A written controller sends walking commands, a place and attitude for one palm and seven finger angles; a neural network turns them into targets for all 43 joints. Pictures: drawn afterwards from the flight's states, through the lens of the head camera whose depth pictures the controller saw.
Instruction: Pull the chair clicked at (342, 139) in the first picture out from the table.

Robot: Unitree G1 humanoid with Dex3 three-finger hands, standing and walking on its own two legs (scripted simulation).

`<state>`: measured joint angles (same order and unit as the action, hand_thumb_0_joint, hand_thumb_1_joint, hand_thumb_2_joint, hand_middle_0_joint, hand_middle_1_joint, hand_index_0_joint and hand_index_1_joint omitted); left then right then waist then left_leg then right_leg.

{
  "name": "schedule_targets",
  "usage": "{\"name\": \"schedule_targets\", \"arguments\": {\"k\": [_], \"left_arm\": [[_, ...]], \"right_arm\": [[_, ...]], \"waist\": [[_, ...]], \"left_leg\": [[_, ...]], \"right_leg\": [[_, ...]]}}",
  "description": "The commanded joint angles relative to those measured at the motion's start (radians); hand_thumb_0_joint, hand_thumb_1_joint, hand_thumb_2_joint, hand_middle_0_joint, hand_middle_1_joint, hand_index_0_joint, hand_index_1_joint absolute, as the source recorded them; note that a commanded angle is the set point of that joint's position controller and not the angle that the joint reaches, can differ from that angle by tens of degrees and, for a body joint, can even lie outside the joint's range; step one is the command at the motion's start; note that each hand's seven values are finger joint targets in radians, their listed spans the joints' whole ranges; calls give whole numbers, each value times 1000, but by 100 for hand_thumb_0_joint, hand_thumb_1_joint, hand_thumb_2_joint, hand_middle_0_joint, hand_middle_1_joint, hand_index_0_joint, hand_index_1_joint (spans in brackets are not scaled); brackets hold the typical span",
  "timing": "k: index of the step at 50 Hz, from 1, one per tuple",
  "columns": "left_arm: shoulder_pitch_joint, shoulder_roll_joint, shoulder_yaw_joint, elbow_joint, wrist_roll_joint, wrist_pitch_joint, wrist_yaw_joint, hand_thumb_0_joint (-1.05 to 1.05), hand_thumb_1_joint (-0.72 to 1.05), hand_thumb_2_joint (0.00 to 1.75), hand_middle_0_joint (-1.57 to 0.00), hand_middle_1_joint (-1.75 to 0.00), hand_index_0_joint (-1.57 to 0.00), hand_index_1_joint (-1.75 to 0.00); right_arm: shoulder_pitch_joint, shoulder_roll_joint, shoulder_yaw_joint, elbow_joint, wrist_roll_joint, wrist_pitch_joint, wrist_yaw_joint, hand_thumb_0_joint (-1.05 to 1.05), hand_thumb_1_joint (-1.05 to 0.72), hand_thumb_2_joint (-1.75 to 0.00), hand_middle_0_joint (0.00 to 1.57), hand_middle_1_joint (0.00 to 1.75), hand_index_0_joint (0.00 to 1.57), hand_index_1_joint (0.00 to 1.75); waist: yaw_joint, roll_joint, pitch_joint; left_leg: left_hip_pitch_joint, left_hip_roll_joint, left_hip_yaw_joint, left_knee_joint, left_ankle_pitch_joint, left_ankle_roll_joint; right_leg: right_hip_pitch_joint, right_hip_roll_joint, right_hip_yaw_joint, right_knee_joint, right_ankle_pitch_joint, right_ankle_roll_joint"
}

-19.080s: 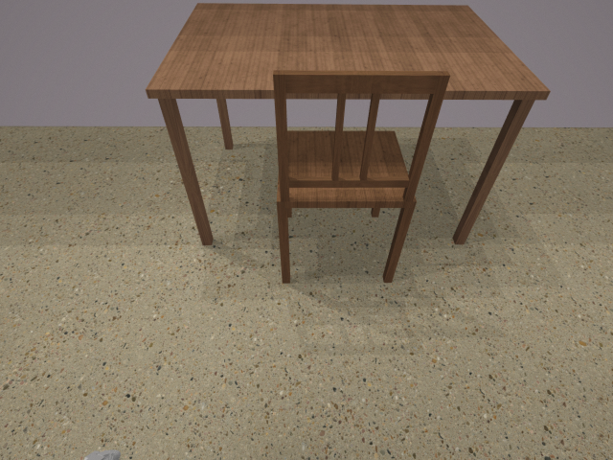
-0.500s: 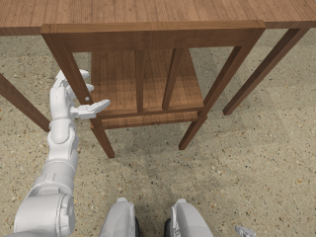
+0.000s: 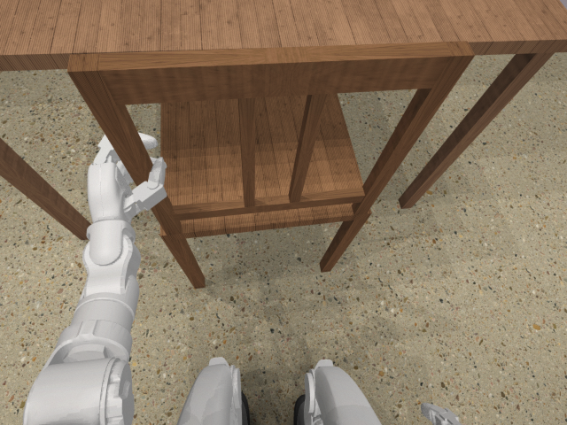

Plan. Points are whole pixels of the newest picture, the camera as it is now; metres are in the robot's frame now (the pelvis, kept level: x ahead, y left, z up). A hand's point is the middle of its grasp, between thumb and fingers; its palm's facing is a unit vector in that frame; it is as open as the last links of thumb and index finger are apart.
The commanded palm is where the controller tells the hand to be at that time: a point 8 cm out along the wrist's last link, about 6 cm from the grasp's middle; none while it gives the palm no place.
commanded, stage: hook a spindle and tug to test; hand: left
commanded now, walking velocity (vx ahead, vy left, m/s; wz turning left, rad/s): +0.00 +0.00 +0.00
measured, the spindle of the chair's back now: (248, 160) +0.49 +0.04 +0.01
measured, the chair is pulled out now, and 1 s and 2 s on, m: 0.00 0.07 0.14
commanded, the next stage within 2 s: step backward, pulling the chair out in 0.36 s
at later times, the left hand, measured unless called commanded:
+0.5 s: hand (156, 210) +0.40 +0.16 +0.01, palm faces +0.14 -0.99 -0.02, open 6.0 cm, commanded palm +0.37 +0.21 +0.02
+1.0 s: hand (164, 235) +0.36 +0.15 +0.03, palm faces +0.08 -0.99 -0.15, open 5.9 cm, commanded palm +0.33 +0.19 +0.03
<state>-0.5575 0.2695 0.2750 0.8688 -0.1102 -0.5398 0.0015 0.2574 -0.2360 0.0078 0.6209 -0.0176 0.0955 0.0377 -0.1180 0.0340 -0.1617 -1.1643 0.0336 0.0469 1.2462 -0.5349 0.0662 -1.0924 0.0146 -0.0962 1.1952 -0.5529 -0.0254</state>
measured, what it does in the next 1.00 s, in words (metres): rises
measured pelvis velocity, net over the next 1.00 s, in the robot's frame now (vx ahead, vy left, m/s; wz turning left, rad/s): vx -0.01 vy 0.00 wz -0.02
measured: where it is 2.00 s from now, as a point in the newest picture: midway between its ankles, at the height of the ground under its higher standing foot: outside the picture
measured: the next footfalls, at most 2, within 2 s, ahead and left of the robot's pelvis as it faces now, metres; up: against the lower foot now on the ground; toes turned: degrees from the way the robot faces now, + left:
left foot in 1.94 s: -0.02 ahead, +0.11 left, +0.00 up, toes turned +0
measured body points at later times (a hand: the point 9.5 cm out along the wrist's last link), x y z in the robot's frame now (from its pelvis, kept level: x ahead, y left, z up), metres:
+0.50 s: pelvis +0.00 +0.00 +0.01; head +0.13 +0.02 +0.44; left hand +0.39 +0.22 +0.02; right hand +0.12 -0.25 -0.11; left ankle +0.02 +0.08 -0.63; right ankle +0.00 -0.11 -0.63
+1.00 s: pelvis -0.01 +0.00 +0.10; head +0.09 +0.00 +0.54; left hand +0.35 +0.20 +0.05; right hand +0.05 -0.28 -0.02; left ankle +0.02 +0.08 -0.63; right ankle +0.00 -0.11 -0.63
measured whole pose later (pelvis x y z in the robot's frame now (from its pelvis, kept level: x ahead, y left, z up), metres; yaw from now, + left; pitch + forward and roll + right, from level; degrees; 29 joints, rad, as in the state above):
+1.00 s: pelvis -0.01 +0.00 +0.10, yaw -1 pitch +8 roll -2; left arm -0.43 0.21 0.12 0.98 -0.07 -0.25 0.10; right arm 0.25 -0.26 -0.01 0.67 0.05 0.11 -0.10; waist -0.09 0.02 0.08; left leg -0.47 0.02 0.10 0.57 -0.23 0.06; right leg -0.42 0.04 -0.03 0.51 -0.23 -0.02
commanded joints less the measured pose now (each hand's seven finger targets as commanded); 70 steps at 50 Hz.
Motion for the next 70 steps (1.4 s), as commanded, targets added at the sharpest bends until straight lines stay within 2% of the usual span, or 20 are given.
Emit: {"name": "schedule_targets", "arguments": {"k": [1, 14, 22, 23, 24, 25, 27, 29, 30, 31, 33, 36, 38, 42, 45, 48, 51, 56, 63, 70], "left_arm": [[-174, 138, -2, -225, 3, -73, -30, 0, 90, 90, -50, -145, -50, -145], [1, 99, -37, -390, -21, -70, -21, 0, 90, 90, -50, -145, -50, -145], [-66, 93, -51, -423, -11, -90, -14, 0, 90, 90, -50, -145, -50, -145], [-138, 51, -106, -486, -12, -93, -13, 0, 90, 90, -50, -145, -50, -145], [-242, 381, 21, -669, 84, 25, 75, 0, 90, 90, -50, -145, -50, -145], [-236, 295, -35, -701, 77, 91, 103, 0, 90, 90, -50, -145, -50, -145], [-126, 220, -71, -644, 69, 174, 126, 0, 90, 90, -50, -145, -50, -145], [-12, 138, -134, -469, 76, 254, 134, 0, 90, 90, -50, -145, -50, -145], [20, 125, -144, -341, 84, 289, 130, 0, 90, 90, -50, -145, -50, -145], [-25, 115, -163, -286, 85, 302, 135, 0, 90, 90, -50, -145, -50, -145], [-134, 149, -145, -203, 93, 297, 145, 0, 90, 90, -50, -145, -50, -145], [-205, 177, -142, -93, 110, 279, 134, 0, 90, 90, -50, -145, -50, -145], [-202, 158, -158, -40, 112, 267, 120, 0, 90, 90, -50, -145, -50, -145], [-150, 132, -171, -6, 109, 252, 107, 0, 90, 90, -50, -145, -50, -145], [-105, 125, -177, -31, 102, 244, 101, 0, 90, 90, -50, -145, -50, -145], [-51, 132, -173, -67, 92, 249, 98, 0, 90, 90, -50, -145, -50, -145], [-59, 147, -176, -79, 87, 252, 101, 0, 90, 90, -50, -145, -50, -145], [-112, 160, -188, -54, 83, 251, 112, 0, 90, 90, -50, -145, -50, -145], [-177, 142, -214, 2, 84, 229, 123, 0, 90, 90, -50, -145, -50, -145], [-195, 131, -228, 30, 98, 203, 135, 0, 90, 90, -50, -145, -50, -145]], "right_arm": [[100, -165, -62, -92, -2, -25, -14, 0, -90, -90, 20, 30, 20, 30], [69, -155, -62, -116, 6, -46, -13, 0, -90, -90, 20, 30, 20, 30], [50, -154, -63, -103, 1, -66, -25, 0, -90, -90, 20, 30, 20, 30], [43, -150, -62, -108, 3, -70, -25, 0, -90, -90, 20, 30, 20, 30], [100, -151, -67, -167, 59, 0, -58, 0, -90, -90, 20, 30, 20, 30], [107, -127, -67, -196, 72, 6, -89, 0, -90, -90, 20, 30, 20, 30], [68, -118, -50, -193, 77, 4, -117, 0, -90, -90, 20, 30, 20, 30], [44, -117, -38, -166, 79, 16, -137, 0, -90, -90, 20, 30, 20, 30], [30, -128, -37, -141, 78, 19, -141, 0, -90, -90, 20, 30, 20, 30], [40, -134, -35, -127, 80, 15, -148, 0, -90, -90, 20, 30, 20, 30], [78, -147, -36, -91, 75, 6, -160, 0, -90, -90, 20, 30, 20, 30], [99, -154, -43, -54, 71, -2, -169, 0, -90, -90, 20, 30, 20, 30], [100, -151, -46, -38, 65, -3, -166, 0, -90, -90, 20, 30, 20, 30], [75, -149, -51, -27, 57, -12, -154, 0, -90, -90, 20, 30, 20, 30], [48, -151, -52, -38, 54, -18, -147, 0, -90, -90, 20, 30, 20, 30], [33, -154, -57, -54, 60, -17, -148, 0, -90, -90, 20, 30, 20, 30], [21, -163, -59, -55, 65, -24, -154, 0, -90, -90, 20, 30, 20, 30], [12, -170, -57, -28, 72, -46, -160, 0, -90, -90, 20, 30, 20, 30], [-2, -161, -47, 5, 75, -104, -160, 0, -90, -90, 20, 30, 20, 30], [9, -160, -39, 25, 72, -163, -163, 0, -90, -90, 20, 30, 20, 30]], "waist": [[13, 53, -489], [37, 47, -455], [29, 55, -455], [14, 93, -480], [78, 167, -739], [50, 198, -672], [48, 201, -574], [47, 115, -400], [51, 96, -270], [50, 40, -227], [39, -36, -238], [40, 38, -237], [43, 120, -232], [60, 184, -223], [69, 170, -214], [71, 82, -235], [69, 72, -234], [68, 72, -186], [68, 23, -92], [68, -18, -74]], "left_leg": [[428, -7, -96, -130, 480, -48], [446, -2, -87, -145, 528, -53], [447, -5, -97, -129, 504, -57], [490, -4, -101, -134, 508, -58], [826, 18, -90, -342, 477, -39], [884, -1, -76, -389, 519, -35], [878, 22, -104, -430, 612, -36], [796, 66, -141, -505, 597, -23], [699, 101, -179, -583, 472, -25], [704, 110, -175, -600, 482, -10], [783, 119, -150, -597, 597, -9], [893, 133, -137, -627, 788, -19], [963, 157, -155, -650, 916, -19], [1034, 189, -184, -697, 963, -13], [1009, 192, -179, -723, 894, -14], [962, 177, -160, -724, 798, -27], [937, 161, -147, -741, 692, -35], [929, 143, -135, -761, 545, -31], [883, 113, -145, -787, 230, -18], [895, 97, -154, -766, 151, -20]], "right_leg": [[210, 21, 49, -124, 423, 0], [242, 16, 48, -128, 469, 1], [210, 11, 49, -110, 444, 1], [197, 9, 48, -117, 436, 1], [612, -58, 165, -320, 519, -16], [646, -57, 153, -365, 654, -11], [606, -66, 136, -368, 732, -4], [627, -71, 125, -403, 686, 12], [604, -73, 117, -423, 522, 12], [635, -72, 119, -457, 539, 20], [683, -88, 141, -519, 682, 38], [720, -108, 155, -566, 800, 38], [719, -102, 148, -585, 738, 31], [750, -85, 142, -636, 572, 18], [805, -91, 150, -662, 613, 11], [890, -113, 170, -679, 758, 2], [911, -135, 185, -691, 774, -6], [865, -139, 192, -732, 622, 4], [758, -139, 214, -809, 261, 7], [690, -155, 231, -847, 140, 2]]}}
